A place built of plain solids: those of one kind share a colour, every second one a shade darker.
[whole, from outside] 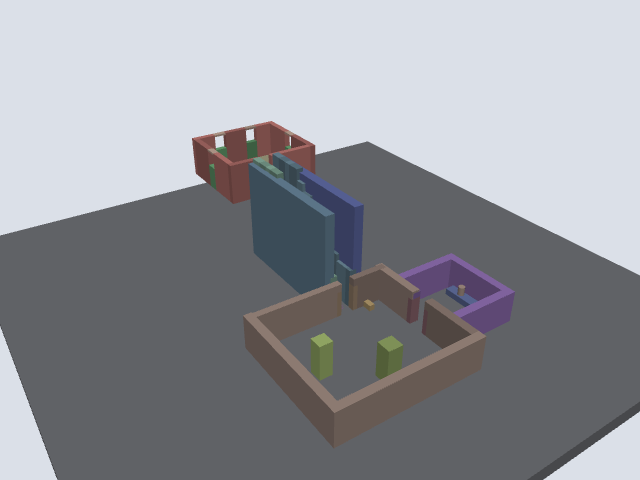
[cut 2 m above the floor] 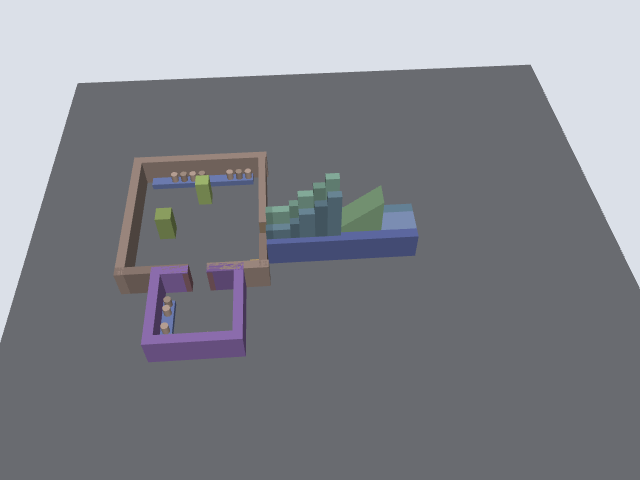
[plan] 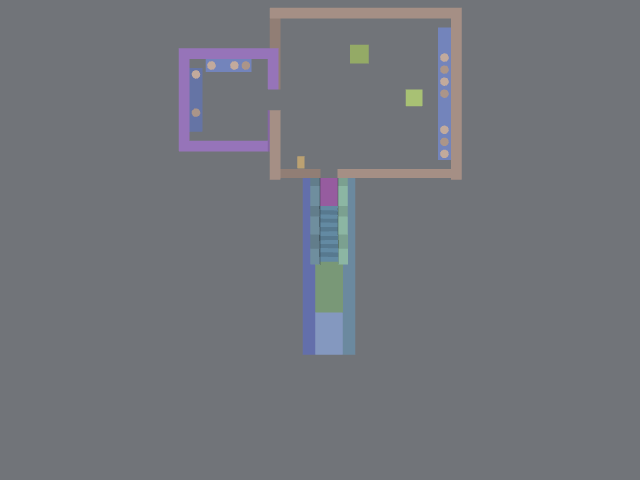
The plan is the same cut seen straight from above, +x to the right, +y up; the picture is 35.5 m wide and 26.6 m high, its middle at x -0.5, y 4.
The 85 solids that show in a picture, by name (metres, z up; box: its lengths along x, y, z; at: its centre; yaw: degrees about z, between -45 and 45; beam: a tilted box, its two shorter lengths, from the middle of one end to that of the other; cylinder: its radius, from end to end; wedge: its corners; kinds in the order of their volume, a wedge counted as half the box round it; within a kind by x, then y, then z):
{
 "wall_chamber_1": {"box": [0.6, 3.85, 2.79], "at": [-2.99, 9.26, 1.09]},
 "wall_chamber_2": {"box": [0.6, 4.54, 2.79], "at": [-2.99, 14.61, 1.09]},
 "wall_chamber_3": {"box": [2.72, 0.5, 2.79], "at": [-1.83, 7.69, 1.09]},
 "wall_chamber_4": {"box": [10.65, 0.6, 2.79], "at": [2.03, 16.58, 1.09]},
 "wall_chamber_5": {"box": [6.78, 0.5, 2.79], "at": [3.87, 7.69, 1.09]},
 "wall_chamber_6": {"box": [0.6, 9.54, 2.79], "at": [7.06, 12.11, 1.09]},
 "mass_rock_left_1": {"box": [0.7, 9.8, 7.79], "at": [-1.11, 2.54, 3.6]},
 "mass_rock_right_1": {"box": [0.7, 9.8, 7.79], "at": [1.11, 2.54, 3.6]},
 "wall_side_chamber_1": {"box": [0.6, 5.73, 2.64], "at": [-8.03, 11.76, 1.02]},
 "wall_side_chamber_2": {"box": [5.54, 0.6, 2.64], "at": [-5.56, 9.2, 1.02]},
 "wall_side_chamber_3": {"box": [5.54, 0.6, 2.64], "at": [-5.56, 14.33, 1.02]},
 "wall_side_chamber_4": {"box": [0.6, 2.29, 2.64], "at": [-3.09, 10.04, 1.02]},
 "wall_side_chamber_5": {"box": [0.6, 2.29, 2.64], "at": [-3.09, 13.48, 1.02]},
 "wall_yard_1": {"box": [0.45, 2.82, 3.0], "at": [-4.09, -7.55, 6.14]},
 "wall_yard_2": {"box": [0.45, 2.82, 3.0], "at": [-4.09, -3.78, 6.14]},
 "wall_yard_3": {"box": [1.73, 0.45, 3.0], "at": [-3.45, -8.73, 6.14]},
 "wall_yard_4": {"box": [3.84, 0.45, 3.0], "at": [-2.39, -2.59, 6.14]},
 "wall_yard_5": {"box": [1.81, 0.45, 3.0], "at": [-0.72, -8.73, 6.14]},
 "wall_yard_6": {"box": [2.39, 0.45, 3.0], "at": [1.67, -2.59, 6.14]},
 "wall_yard_7": {"box": [1.73, 0.45, 3.0], "at": [2.0, -8.73, 6.14]},
 "wall_yard_8": {"box": [0.45, 2.82, 3.0], "at": [2.64, -7.55, 6.14]},
 "wall_yard_9": {"box": [0.45, 2.82, 3.0], "at": [2.64, -3.78, 6.14]},
 "fill_under_steps_1": {"wedge": [[-0.77, -0.02, -0.3], [-0.77, -0.02, 4.61], [-0.77, 6.03, -0.3], [-0.77, 6.03, -0.24], [0.77, -0.02, -0.3], [0.77, -0.02, 4.61], [0.77, 6.03, -0.3], [0.77, 6.03, -0.24]]},
 "mass_under_head_1": {"box": [1.54, 2.36, 4.94], "at": [0.0, -1.19, 2.17]},
 "floor_yard_1": {"box": [6.28, 5.69, 0.3], "at": [-0.72, -5.66, 4.79]},
 "rock_left_1": {"wedge": [[-1.07, -2.37, 4.44], [-1.07, -2.37, 7.79], [-1.07, -1.44, 4.44], [-1.07, -1.44, 7.79], [-0.56, -2.37, 7.79], [-0.54, -1.44, 7.79], [-0.53, -2.37, 4.44], [-0.51, -1.44, 4.44]]},
 "rock_left_2": {"wedge": [[-1.05, -1.44, 4.44], [-1.05, -1.44, 7.79], [-1.05, -0.55, 4.44], [-1.05, -0.55, 7.79], [-0.54, -1.44, 7.79], [-0.52, -0.55, 7.79], [-0.51, -1.44, 4.44], [-0.49, -0.55, 4.44]]},
 "rock_left_3": {"wedge": [[-1.04, -0.55, 4.44], [-1.04, -0.55, 7.79], [-1.04, 0.0, 4.44], [-1.04, 0.0, 7.79], [-0.52, -0.55, 7.79], [-0.52, 0.0, 7.79], [-0.49, -0.55, 4.44], [-0.49, 0.0, 4.44]]},
 "rock_left_4": {"wedge": [[-1.04, 0.0, 3.59], [-1.04, 0.0, 7.79], [-1.04, 1.02, 3.59], [-1.04, 1.02, 7.79], [-0.53, 1.02, 7.79], [-0.52, 0.0, 7.79], [-0.49, 1.02, 3.59], [-0.48, 0.0, 3.59]]},
 "rock_left_5": {"wedge": [[-1.04, 1.02, 2.98], [-1.04, 1.02, 6.94], [-1.04, 1.74, 2.98], [-1.04, 1.74, 6.94], [-0.52, 1.02, 6.94], [-0.52, 1.74, 6.94], [-0.49, 1.74, 2.98], [-0.48, 1.02, 2.98]]},
 "rock_left_6": {"wedge": [[-1.04, 2.64, 1.48], [-1.04, 2.64, 5.58], [-1.04, 3.52, 1.48], [-1.04, 3.52, 5.58], [-0.52, 2.64, 5.58], [-0.52, 3.52, 5.58], [-0.49, 3.52, 1.48], [-0.48, 2.64, 1.48]]},
 "rock_left_7": {"wedge": [[-1.04, 3.52, 0.82], [-1.04, 3.52, 4.84], [-1.04, 4.31, 0.82], [-1.04, 4.31, 4.84], [-0.52, 3.52, 4.84], [-0.52, 4.31, 4.84], [-0.49, 4.31, 0.82], [-0.48, 3.52, 0.82]]},
 "rock_left_8": {"wedge": [[-1.04, 4.31, -0.01], [-1.04, 4.31, 4.18], [-1.04, 5.3, -0.01], [-1.04, 5.3, 4.18], [-0.53, 5.3, 4.18], [-0.52, 4.31, 4.18], [-0.49, 5.3, -0.01], [-0.48, 4.31, -0.01]]},
 "rock_left_9": {"wedge": [[-1.04, 5.3, -0.5], [-1.04, 5.3, 3.34], [-1.04, 5.89, -0.5], [-1.04, 5.89, 3.34], [-0.52, 5.3, 3.34], [-0.52, 5.89, 3.34], [-0.49, 5.89, -0.5], [-0.48, 5.3, -0.5]]},
 "rock_left_10": {"wedge": [[-1.04, 5.89, -0.5], [-1.04, 5.89, 2.85], [-1.04, 6.99, -0.5], [-1.04, 6.99, 2.85], [-0.52, 5.89, 2.85], [-0.52, 6.99, 2.85], [-0.49, 5.89, -0.5], [-0.49, 6.99, -0.5]]},
 "rock_left_11": {"wedge": [[-1.04, 6.99, -0.5], [-1.04, 6.99, 2.85], [-1.04, 7.44, -0.5], [-1.04, 7.44, 2.85], [-0.52, 6.99, 2.85], [-0.52, 7.44, 2.85], [-0.49, 6.99, -0.5], [-0.49, 7.44, -0.5]]},
 "rock_right_1": {"wedge": [[0.48, 0.0, 3.59], [0.5, 1.02, 3.59], [0.51, 0.0, 7.79], [0.53, 1.02, 7.79], [1.05, 0.0, 3.59], [1.05, 0.0, 7.79], [1.05, 1.02, 3.59], [1.05, 1.02, 7.79]]},
 "rock_right_2": {"wedge": [[0.48, 4.31, -0.01], [0.49, 5.3, -0.01], [0.51, 4.31, 4.18], [0.51, 5.3, 4.18], [1.04, 4.31, -0.01], [1.04, 4.31, 4.18], [1.04, 5.3, -0.01], [1.04, 5.3, 4.18]]},
 "rock_right_3": {"wedge": [[0.48, 5.3, -0.5], [0.49, 5.89, -0.5], [0.51, 5.3, 3.34], [0.51, 5.89, 3.34], [1.04, 5.3, -0.5], [1.04, 5.3, 3.34], [1.04, 5.89, -0.5], [1.04, 5.89, 3.34]]},
 "rock_right_4": {"wedge": [[0.49, -0.55, 4.44], [0.51, -0.55, 7.79], [0.53, -1.44, 4.44], [0.55, -1.44, 7.79], [1.06, -1.44, 4.44], [1.06, -1.44, 7.79], [1.06, -0.55, 4.44], [1.06, -0.55, 7.79]]},
 "rock_right_5": {"wedge": [[0.49, 4.31, 0.82], [0.5, 3.52, 0.82], [0.51, 4.31, 4.84], [0.52, 3.52, 4.84], [1.05, 3.52, 0.82], [1.05, 3.52, 4.84], [1.05, 4.31, 0.82], [1.05, 4.31, 4.84]]},
 "rock_right_6": {"wedge": [[0.49, 5.89, -0.5], [0.49, 6.99, -0.5], [0.51, 5.89, 2.85], [0.51, 6.99, 2.85], [1.04, 5.89, -0.5], [1.04, 5.89, 2.85], [1.04, 6.99, -0.5], [1.04, 6.99, 2.85]]},
 "rock_right_7": {"wedge": [[0.49, 6.99, -0.5], [0.49, 7.44, -0.5], [0.51, 6.99, 2.85], [0.51, 7.44, 2.85], [1.04, 6.99, -0.5], [1.04, 6.99, 2.85], [1.04, 7.44, -0.5], [1.04, 7.44, 2.85]]},
 "rock_right_8": {"wedge": [[0.5, 2.64, 1.48], [0.5, 3.52, 1.48], [0.53, 2.64, 5.58], [0.53, 3.52, 5.58], [1.06, 2.64, 1.48], [1.06, 2.64, 5.58], [1.06, 3.52, 1.48], [1.06, 3.52, 5.58]]},
 "rock_right_9": {"wedge": [[0.51, -2.37, 4.44], [0.53, -1.44, 4.44], [0.54, -2.37, 7.79], [0.55, -1.44, 7.79], [1.07, -2.37, 4.44], [1.07, -2.37, 7.79], [1.07, -1.44, 4.44], [1.07, -1.44, 7.79]]},
 "pillar_1": {"box": [1.04, 1.04, 2.54], "at": [1.69, 14.3, 1.22]},
 "pillar_2": {"box": [0.93, 0.93, 2.54], "at": [4.71, 11.88, 1.22]},
 "bench_1": {"box": [0.72, 3.53, 0.51], "at": [-7.37, 11.76, 0.21]},
 "bench_2": {"box": [2.54, 0.72, 0.45], "at": [-5.56, 13.67, 0.18]},
 "bench_3": {"box": [0.72, 7.34, 0.51], "at": [6.4, 12.11, 0.2]},
 "wall_yard_under_light_1": {"box": [0.95, 0.45, 1.75], "at": [-2.11, -8.73, 5.51]},
 "wall_yard_under_light_2": {"box": [0.95, 0.45, 1.75], "at": [0.66, -8.73, 5.51]},
 "wall_yard_under_light_3": {"box": [0.45, 0.95, 1.75], "at": [2.64, -5.66, 5.51]},
 "floor_lower_1": {"box": [1.9, 1.92, 0.4], "at": [0.0, 6.48, -0.2]},
 "tread_1": {"wedge": [[-0.77, 2.79, 1.91], [-0.77, 2.79, 2.39], [-0.77, 3.07, 1.91], [-0.77, 3.07, 2.38], [0.77, 2.8, 1.91], [0.77, 2.8, 2.39], [0.77, 3.05, 1.91], [0.77, 3.05, 2.38]]},
 "tread_2": {"wedge": [[-0.77, 3.03, 1.74], [-0.77, 3.03, 2.21], [-0.77, 3.33, 1.74], [-0.77, 3.33, 2.2], [0.77, 3.01, 1.74], [0.77, 3.01, 2.22], [0.77, 3.31, 1.74], [0.77, 3.31, 2.21]]},
 "tread_3": {"wedge": [[-0.77, 3.28, 1.55], [-0.77, 3.28, 2.03], [-0.77, 3.55, 1.55], [-0.77, 3.55, 2.03], [0.77, 3.27, 1.55], [0.77, 3.27, 2.04], [0.77, 3.55, 1.55], [0.77, 3.55, 2.04]]},
 "tread_4": {"wedge": [[-0.77, 3.51, 1.36], [-0.77, 3.51, 1.85], [-0.77, 3.79, 1.36], [-0.77, 3.79, 1.84], [0.77, 3.51, 1.36], [0.77, 3.51, 1.87], [0.77, 3.78, 1.36], [0.77, 3.78, 1.86]]},
 "tread_5": {"wedge": [[-0.77, 3.75, 1.16], [-0.77, 3.75, 1.66], [-0.77, 3.99, 1.16], [-0.77, 3.99, 1.65], [0.77, 3.73, 1.16], [0.77, 3.73, 1.67], [0.77, 4.0, 1.16], [0.77, 4.0, 1.66]]},
 "tread_6": {"wedge": [[-0.77, 3.95, 0.98], [-0.77, 3.95, 1.46], [-0.77, 4.22, 0.98], [-0.77, 4.22, 1.45], [0.77, 3.96, 0.98], [0.77, 3.96, 1.47], [0.77, 4.22, 0.98], [0.77, 4.22, 1.46]]},
 "tread_7": {"wedge": [[-0.77, 4.18, 0.79], [-0.77, 4.18, 1.29], [-0.77, 4.47, 0.79], [-0.77, 4.47, 1.28], [0.77, 4.18, 0.79], [0.77, 4.18, 1.28], [0.77, 4.48, 0.79], [0.77, 4.48, 1.27]]},
 "tread_8": {"wedge": [[-0.77, 4.43, 0.61], [-0.77, 4.43, 1.08], [-0.77, 4.72, 0.61], [-0.77, 4.72, 1.07], [0.77, 4.44, 0.61], [0.77, 4.44, 1.1], [0.77, 4.72, 0.61], [0.77, 4.72, 1.09]]},
 "tread_9": {"wedge": [[-0.77, 4.68, 0.42], [-0.77, 4.68, 0.91], [-0.77, 4.97, 0.42], [-0.77, 4.97, 0.9], [0.77, 4.68, 0.42], [0.77, 4.68, 0.9], [0.77, 4.96, 0.42], [0.77, 4.96, 0.89]]},
 "tread_10": {"wedge": [[-0.77, 4.93, 0.25], [-0.77, 4.93, 0.72], [-0.77, 5.19, 0.25], [-0.77, 5.19, 0.71], [0.77, 4.92, 0.25], [0.77, 4.92, 0.72], [0.77, 5.17, 0.25], [0.77, 5.17, 0.72]]},
 "tread_11": {"wedge": [[-0.77, 5.15, 0.07], [-0.77, 5.15, 0.55], [-0.77, 5.42, 0.07], [-0.77, 5.42, 0.54], [0.77, 5.12, 0.07], [0.77, 5.12, 0.55], [0.77, 5.39, 0.07], [0.77, 5.39, 0.54]]},
 "tread_12": {"wedge": [[-0.77, 5.38, -0.11], [-0.77, 5.38, 0.36], [-0.77, 5.66, -0.11], [-0.77, 5.66, 0.35], [0.77, 5.36, -0.11], [0.77, 5.36, 0.37], [0.77, 5.63, -0.11], [0.77, 5.63, 0.36]]},
 "tread_13": {"wedge": [[-0.77, 5.62, -0.3], [-0.77, 5.62, 0.19], [-0.77, 5.89, -0.3], [-0.77, 5.89, 0.18], [0.77, 5.59, -0.3], [0.77, 5.59, 0.19], [0.77, 5.88, -0.3], [0.77, 5.88, 0.18]]},
 "cask_1": {"cylinder": 0.23, "from": [-7.37, 11.06, 0.46], "to": [-7.37, 11.06, 1.08]},
 "cask_2": {"cylinder": 0.23, "from": [-7.37, 13.18, 0.46], "to": [-7.37, 13.18, 1.08]},
 "cask_3": {"cylinder": 0.23, "from": [-6.52, 13.67, 0.4], "to": [-6.52, 13.67, 1.02]},
 "cask_4": {"cylinder": 0.23, "from": [-5.25, 13.67, 0.4], "to": [-5.25, 13.67, 1.02]},
 "cask_5": {"cylinder": 0.23, "from": [-4.61, 13.67, 0.4], "to": [-4.61, 13.67, 1.02]},
 "cask_6": {"cylinder": 0.23, "from": [6.4, 8.77, 0.46], "to": [6.4, 8.77, 1.08]},
 "cask_7": {"cylinder": 0.23, "from": [6.4, 9.44, 0.46], "to": [6.4, 9.44, 1.08]},
 "cask_8": {"cylinder": 0.23, "from": [6.4, 10.11, 0.46], "to": [6.4, 10.11, 1.08]},
 "cask_9": {"cylinder": 0.23, "from": [6.4, 12.11, 0.46], "to": [6.4, 12.11, 1.08]},
 "cask_10": {"cylinder": 0.23, "from": [6.4, 12.78, 0.46], "to": [6.4, 12.78, 1.08]},
 "cask_11": {"cylinder": 0.23, "from": [6.4, 13.44, 0.46], "to": [6.4, 13.44, 1.08]},
 "cask_12": {"cylinder": 0.23, "from": [6.4, 14.11, 0.46], "to": [6.4, 14.11, 1.08]},
 "jamb_side_mouth_1": {"box": [0.7, 0.35, 1.95], "at": [-3.04, 11.01, 0.93]},
 "jamb_side_mouth_2": {"box": [0.7, 0.35, 1.95], "at": [-3.04, 12.51, 0.93]},
 "jamb_chamber_mouth_1": {"box": [0.35, 0.5, 1.97], "at": [-0.65, 7.69, 0.94]},
 "jamb_chamber_mouth_2": {"box": [0.35, 0.5, 1.97], "at": [0.65, 7.69, 0.94]},
 "crate_chamber_1": {"box": [0.4, 0.68, 0.48], "at": [-1.56, 8.31, 0.19]},
 "wall_yard_over_light_1": {"box": [0.95, 0.45, 0.15], "at": [0.66, -8.73, 7.57]}
}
